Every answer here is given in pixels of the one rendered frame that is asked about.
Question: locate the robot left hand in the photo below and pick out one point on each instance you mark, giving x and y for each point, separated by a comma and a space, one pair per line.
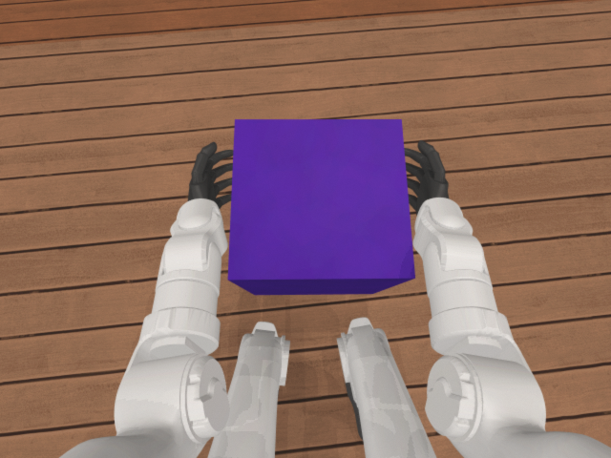
203, 176

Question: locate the left robot upper arm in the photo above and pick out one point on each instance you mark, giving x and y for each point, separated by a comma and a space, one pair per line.
165, 408

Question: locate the robot left forearm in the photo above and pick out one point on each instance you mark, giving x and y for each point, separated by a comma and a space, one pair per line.
184, 315

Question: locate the right robot upper arm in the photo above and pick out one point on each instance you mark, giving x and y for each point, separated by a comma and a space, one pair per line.
491, 408

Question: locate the robot right forearm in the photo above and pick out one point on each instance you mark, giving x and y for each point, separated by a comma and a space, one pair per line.
464, 313

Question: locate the right robot foot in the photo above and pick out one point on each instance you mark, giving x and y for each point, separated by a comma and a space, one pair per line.
356, 410

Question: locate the carton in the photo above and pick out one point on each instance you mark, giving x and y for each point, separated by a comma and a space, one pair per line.
319, 207

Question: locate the robot right hand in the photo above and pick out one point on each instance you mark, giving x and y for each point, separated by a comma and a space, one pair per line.
431, 176

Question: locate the robot right thigh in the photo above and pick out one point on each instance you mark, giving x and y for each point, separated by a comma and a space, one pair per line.
390, 424

